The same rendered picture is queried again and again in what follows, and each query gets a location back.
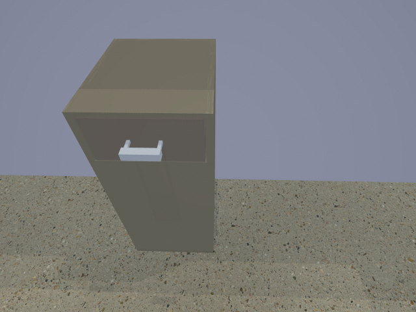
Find cabinet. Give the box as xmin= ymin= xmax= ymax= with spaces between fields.
xmin=62 ymin=39 xmax=216 ymax=253

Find handle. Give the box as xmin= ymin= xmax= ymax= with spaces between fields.
xmin=118 ymin=140 xmax=163 ymax=161

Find drawer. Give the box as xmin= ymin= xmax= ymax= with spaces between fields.
xmin=75 ymin=116 xmax=206 ymax=162

